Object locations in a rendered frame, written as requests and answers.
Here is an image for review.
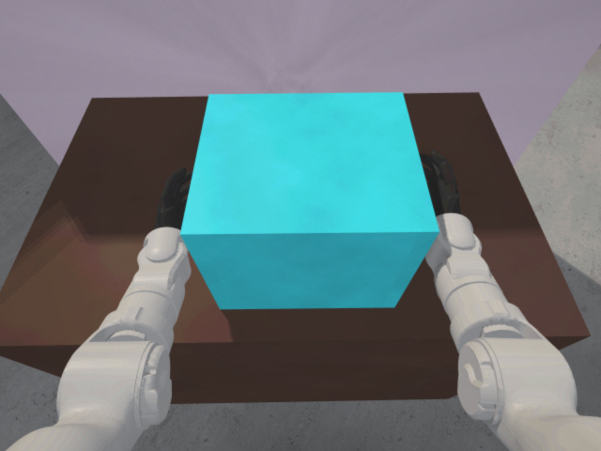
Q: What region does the robot right upper arm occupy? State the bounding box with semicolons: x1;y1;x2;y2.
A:
457;337;601;451

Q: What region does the robot right forearm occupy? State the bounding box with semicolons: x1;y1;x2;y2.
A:
425;213;578;409

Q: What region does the carton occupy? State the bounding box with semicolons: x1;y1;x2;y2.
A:
180;92;439;309

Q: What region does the robot left upper arm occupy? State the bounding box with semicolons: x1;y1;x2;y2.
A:
6;341;172;451

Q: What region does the pedestal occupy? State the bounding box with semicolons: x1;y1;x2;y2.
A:
0;92;591;404

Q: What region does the left robot hand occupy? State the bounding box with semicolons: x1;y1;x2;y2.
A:
154;166;193;230

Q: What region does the right robot hand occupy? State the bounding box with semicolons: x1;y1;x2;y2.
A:
419;149;461;217

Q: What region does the robot left forearm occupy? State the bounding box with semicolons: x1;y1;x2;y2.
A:
56;227;192;420

